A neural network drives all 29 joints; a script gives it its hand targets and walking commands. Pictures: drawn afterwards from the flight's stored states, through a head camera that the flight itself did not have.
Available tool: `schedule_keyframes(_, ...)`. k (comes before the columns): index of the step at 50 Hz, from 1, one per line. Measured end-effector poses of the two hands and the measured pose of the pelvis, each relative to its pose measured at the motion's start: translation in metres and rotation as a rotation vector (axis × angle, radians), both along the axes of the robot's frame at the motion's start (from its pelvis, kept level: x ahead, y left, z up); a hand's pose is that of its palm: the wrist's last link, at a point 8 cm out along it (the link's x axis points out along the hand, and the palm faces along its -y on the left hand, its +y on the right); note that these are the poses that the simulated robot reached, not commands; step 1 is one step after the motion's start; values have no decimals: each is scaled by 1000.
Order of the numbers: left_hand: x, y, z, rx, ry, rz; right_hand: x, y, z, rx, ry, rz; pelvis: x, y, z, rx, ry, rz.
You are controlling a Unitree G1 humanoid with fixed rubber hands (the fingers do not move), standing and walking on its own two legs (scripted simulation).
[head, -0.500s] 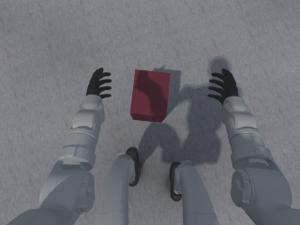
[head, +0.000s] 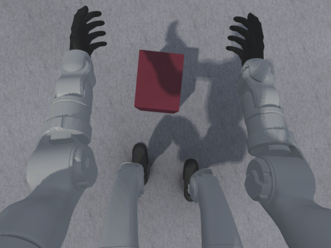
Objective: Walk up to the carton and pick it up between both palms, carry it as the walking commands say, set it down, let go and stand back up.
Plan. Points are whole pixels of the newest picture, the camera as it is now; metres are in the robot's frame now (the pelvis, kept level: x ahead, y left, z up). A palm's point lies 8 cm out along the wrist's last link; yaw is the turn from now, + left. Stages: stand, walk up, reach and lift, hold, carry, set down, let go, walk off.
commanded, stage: reach and lift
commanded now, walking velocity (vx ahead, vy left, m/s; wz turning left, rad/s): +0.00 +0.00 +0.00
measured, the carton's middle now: (159, 86) +0.50 +0.05 -0.53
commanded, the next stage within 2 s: none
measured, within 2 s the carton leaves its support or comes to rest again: neither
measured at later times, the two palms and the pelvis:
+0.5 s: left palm (102, 68) +0.50 +0.21 -0.26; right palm (225, 73) +0.50 -0.14 -0.25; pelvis -0.03 +0.00 -0.13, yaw -1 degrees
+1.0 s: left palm (116, 78) +0.50 +0.20 -0.40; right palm (210, 82) +0.50 -0.13 -0.39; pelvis -0.05 +0.00 -0.24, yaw -1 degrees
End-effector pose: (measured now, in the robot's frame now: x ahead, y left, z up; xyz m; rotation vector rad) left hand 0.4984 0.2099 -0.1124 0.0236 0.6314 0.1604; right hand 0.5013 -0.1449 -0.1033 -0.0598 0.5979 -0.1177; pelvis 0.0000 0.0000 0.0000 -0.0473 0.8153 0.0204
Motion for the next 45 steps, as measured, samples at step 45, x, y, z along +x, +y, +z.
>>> schedule_keyframes(45, 4, -10, -253, -16, 59, 31, 1, 9, -256, 3, 81, 8, -44, 2, -218, -2, -31, -19)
